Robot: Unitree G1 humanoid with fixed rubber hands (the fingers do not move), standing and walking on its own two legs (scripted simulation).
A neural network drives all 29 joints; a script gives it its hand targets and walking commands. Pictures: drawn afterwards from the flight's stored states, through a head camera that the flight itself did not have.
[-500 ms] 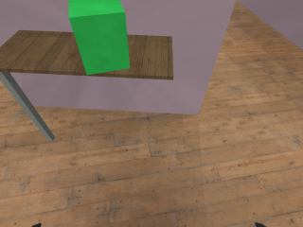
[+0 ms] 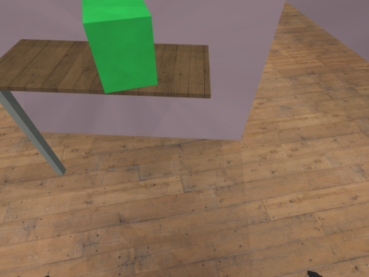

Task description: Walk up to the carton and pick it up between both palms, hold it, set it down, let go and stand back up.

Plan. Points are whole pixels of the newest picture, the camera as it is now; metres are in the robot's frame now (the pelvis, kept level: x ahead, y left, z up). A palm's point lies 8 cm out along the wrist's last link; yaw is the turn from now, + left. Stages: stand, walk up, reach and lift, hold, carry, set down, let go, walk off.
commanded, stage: walk up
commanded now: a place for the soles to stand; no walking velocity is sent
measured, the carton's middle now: (122, 44) +0.87 +0.20 +0.07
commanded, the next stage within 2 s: none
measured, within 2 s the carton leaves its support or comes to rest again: neither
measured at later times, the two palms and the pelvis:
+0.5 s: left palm out of the picture +0.10 +0.30 -0.08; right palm out of the picture +0.09 -0.32 -0.10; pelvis +0.01 -0.01 +0.00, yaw +0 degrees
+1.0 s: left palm out of the picture +0.10 +0.31 -0.08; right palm out of the picture +0.08 -0.32 -0.10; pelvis +0.00 +0.00 +0.00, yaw -1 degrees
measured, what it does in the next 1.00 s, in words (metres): stands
